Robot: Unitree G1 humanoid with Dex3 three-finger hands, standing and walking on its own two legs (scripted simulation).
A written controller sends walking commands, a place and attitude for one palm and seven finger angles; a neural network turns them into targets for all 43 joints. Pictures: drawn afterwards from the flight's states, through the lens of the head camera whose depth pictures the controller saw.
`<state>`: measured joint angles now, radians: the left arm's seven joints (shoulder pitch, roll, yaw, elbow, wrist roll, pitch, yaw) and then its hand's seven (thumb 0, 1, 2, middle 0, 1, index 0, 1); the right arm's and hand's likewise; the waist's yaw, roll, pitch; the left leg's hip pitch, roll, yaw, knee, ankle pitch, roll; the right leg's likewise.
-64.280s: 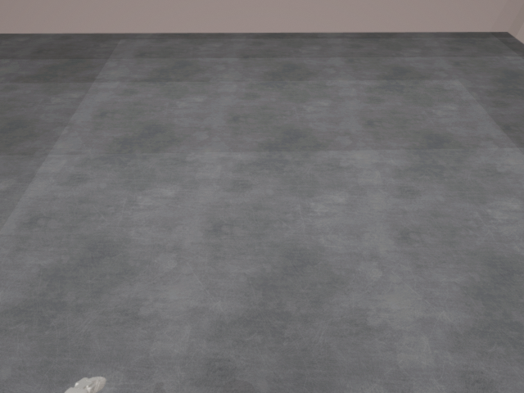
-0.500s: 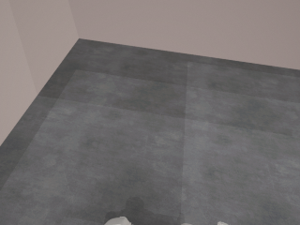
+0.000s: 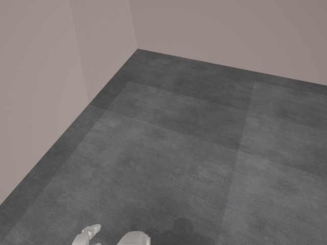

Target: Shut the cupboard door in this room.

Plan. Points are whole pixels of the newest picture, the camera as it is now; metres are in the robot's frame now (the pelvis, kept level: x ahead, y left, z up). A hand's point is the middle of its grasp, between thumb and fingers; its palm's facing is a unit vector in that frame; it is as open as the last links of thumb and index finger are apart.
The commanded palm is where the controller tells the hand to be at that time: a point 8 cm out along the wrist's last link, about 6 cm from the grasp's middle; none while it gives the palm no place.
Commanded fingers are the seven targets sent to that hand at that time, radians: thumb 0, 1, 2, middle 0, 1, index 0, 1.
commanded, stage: walk to a spot facing it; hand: left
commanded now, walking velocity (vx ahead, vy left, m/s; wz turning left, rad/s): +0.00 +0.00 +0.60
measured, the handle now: out of the picture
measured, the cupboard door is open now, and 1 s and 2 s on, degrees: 99 99 99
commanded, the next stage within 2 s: none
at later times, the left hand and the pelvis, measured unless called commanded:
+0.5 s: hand out of the picture +0.01 +0.27 -0.17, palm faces +0.34 -0.91 -0.25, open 7.4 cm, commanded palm none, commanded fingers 0.00 0.90 0.90 -0.20 -0.30 -0.20 -0.30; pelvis +0.02 +0.04 +0.00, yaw +17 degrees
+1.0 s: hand out of the picture +0.00 +0.20 -0.15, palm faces +0.56 -0.78 -0.26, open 7.4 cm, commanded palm none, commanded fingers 0.00 0.90 0.90 -0.20 -0.30 -0.20 -0.30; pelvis +0.04 -0.01 +0.00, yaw +37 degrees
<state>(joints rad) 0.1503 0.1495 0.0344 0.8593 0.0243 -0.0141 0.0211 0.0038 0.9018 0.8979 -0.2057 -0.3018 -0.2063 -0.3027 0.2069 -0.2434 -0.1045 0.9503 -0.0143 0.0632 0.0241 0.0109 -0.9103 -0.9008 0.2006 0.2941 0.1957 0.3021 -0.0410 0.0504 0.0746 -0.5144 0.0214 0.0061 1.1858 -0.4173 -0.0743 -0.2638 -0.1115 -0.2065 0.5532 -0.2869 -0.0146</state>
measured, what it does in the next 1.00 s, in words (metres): steps on the spot, turning left: left foot, then right foot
